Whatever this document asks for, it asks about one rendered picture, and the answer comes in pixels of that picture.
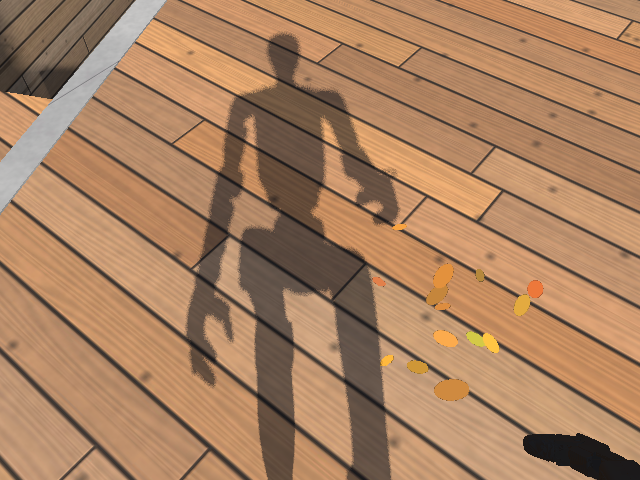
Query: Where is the robot right hand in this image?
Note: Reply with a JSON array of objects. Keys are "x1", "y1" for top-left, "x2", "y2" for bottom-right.
[{"x1": 523, "y1": 433, "x2": 640, "y2": 480}]

